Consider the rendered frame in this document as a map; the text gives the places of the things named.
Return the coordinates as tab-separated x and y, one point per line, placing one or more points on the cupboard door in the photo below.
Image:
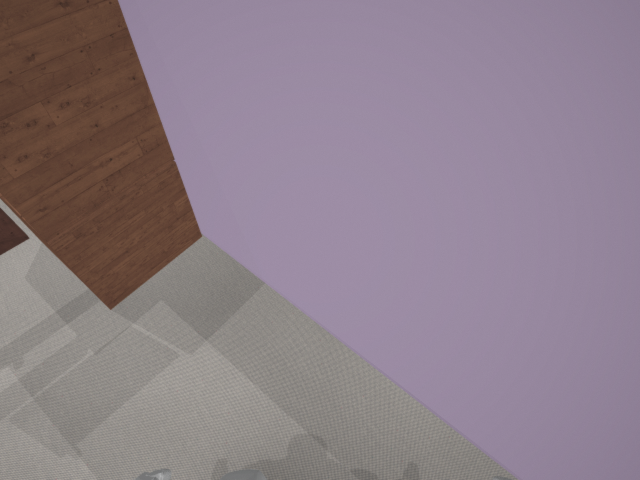
11	234

